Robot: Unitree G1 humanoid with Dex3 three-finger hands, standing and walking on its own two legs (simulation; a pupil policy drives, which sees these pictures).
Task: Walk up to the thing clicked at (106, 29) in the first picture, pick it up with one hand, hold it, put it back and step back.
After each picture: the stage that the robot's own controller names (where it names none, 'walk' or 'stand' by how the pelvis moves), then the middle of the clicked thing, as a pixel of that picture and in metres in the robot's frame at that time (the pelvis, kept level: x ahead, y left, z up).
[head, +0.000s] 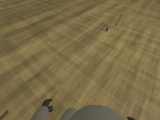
stand; (107, 29) +2.20 -0.38 -0.72
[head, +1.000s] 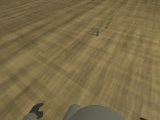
walk; (97, 33) +2.10 +0.05 -0.70
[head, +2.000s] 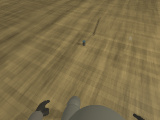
walk; (83, 43) +1.47 +0.25 -0.72
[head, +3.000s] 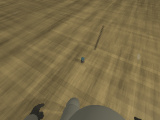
walk; (82, 60) +0.97 +0.19 -0.71
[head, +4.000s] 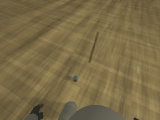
walk; (75, 78) +0.57 +0.18 -0.70
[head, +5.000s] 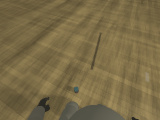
stand; (76, 90) +0.37 +0.15 -0.69
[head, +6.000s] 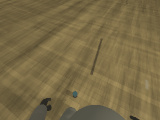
stand; (75, 94) +0.35 +0.16 -0.72
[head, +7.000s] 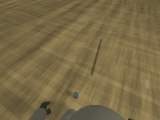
stand; (75, 95) +0.36 +0.16 -0.72
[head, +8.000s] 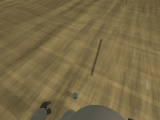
stand; (75, 95) +0.34 +0.16 -0.73
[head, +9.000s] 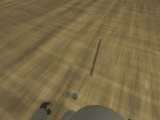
stand; (75, 96) +0.34 +0.17 -0.73
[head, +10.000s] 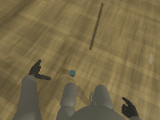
go down; (72, 73) +0.39 +0.15 -0.54
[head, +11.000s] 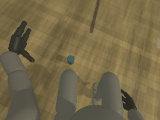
go down; (70, 60) +0.45 +0.15 -0.33
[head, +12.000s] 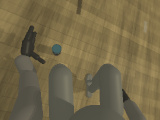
close in; (56, 50) +0.45 +0.18 -0.26
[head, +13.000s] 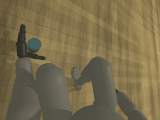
close; (34, 46) +0.44 +0.20 -0.24
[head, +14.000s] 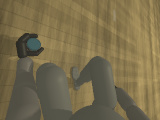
lift; (33, 46) +0.43 +0.20 -0.24
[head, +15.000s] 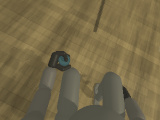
lift; (64, 62) +0.34 +0.20 -0.08
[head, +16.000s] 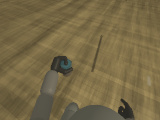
hold; (66, 68) +0.33 +0.17 +0.05
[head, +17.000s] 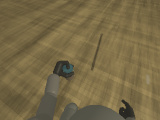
hold; (68, 72) +0.31 +0.16 +0.00
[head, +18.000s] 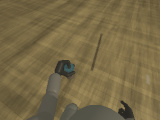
crouch; (69, 71) +0.32 +0.16 +0.00
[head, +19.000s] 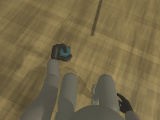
crouch; (66, 54) +0.42 +0.16 -0.09
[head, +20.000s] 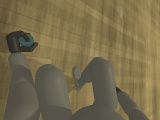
lower; (27, 43) +0.44 +0.23 -0.24
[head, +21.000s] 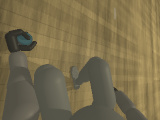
lower; (25, 42) +0.45 +0.23 -0.24
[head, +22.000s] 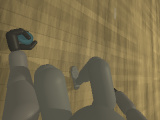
lower; (25, 41) +0.45 +0.23 -0.24
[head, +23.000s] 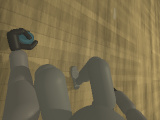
lower; (26, 41) +0.46 +0.23 -0.24
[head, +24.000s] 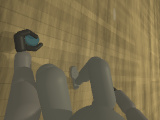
loosen; (31, 42) +0.45 +0.20 -0.25
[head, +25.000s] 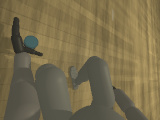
withdraw; (30, 44) +0.44 +0.20 -0.25
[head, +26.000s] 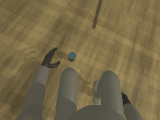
walk; (72, 57) +0.45 +0.14 -0.32
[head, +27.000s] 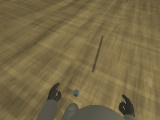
stand; (76, 93) +0.36 +0.12 -0.65
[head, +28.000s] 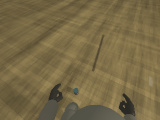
stand; (76, 91) +0.38 +0.15 -0.66
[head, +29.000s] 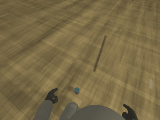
stand; (77, 90) +0.38 +0.13 -0.68
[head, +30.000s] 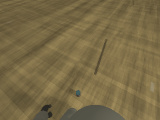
walk; (78, 93) +0.38 +0.14 -0.72
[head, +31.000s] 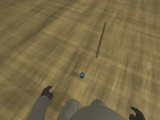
walk; (82, 75) +0.52 +0.08 -0.69
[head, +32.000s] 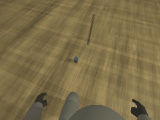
walk; (76, 60) +0.77 +0.24 -0.69
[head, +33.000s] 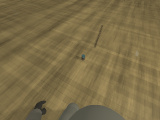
stand; (83, 57) +1.06 +0.17 -0.70
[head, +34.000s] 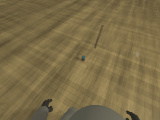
stand; (83, 58) +1.03 +0.16 -0.72
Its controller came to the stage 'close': yes
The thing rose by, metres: 0.72
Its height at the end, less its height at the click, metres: +0.00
